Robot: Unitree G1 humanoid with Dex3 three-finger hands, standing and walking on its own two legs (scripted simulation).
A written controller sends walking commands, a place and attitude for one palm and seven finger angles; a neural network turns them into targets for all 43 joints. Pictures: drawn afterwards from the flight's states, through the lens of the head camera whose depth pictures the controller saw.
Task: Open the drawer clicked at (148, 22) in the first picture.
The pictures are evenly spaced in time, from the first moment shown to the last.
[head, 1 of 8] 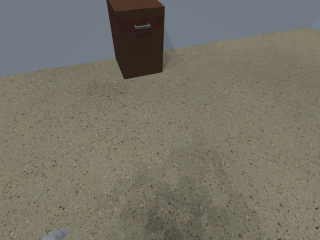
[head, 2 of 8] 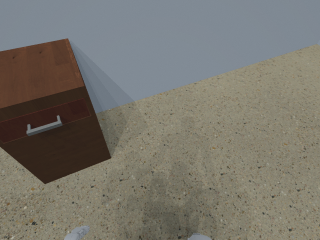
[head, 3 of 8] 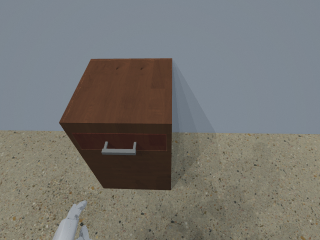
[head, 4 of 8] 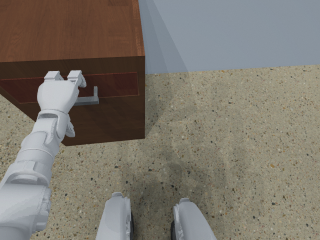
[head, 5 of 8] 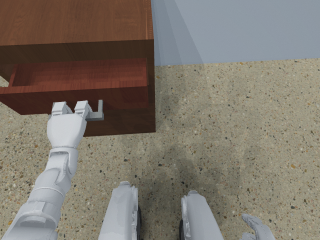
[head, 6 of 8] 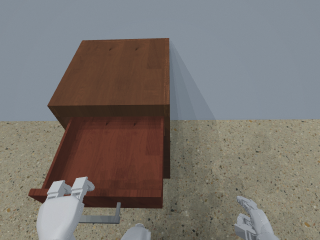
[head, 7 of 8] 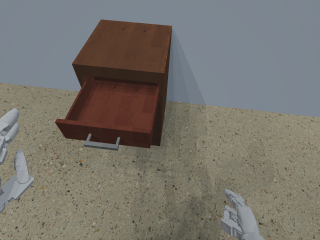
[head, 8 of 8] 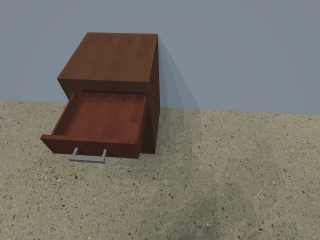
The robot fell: no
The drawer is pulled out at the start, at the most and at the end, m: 0.00 0.30 0.29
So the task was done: yes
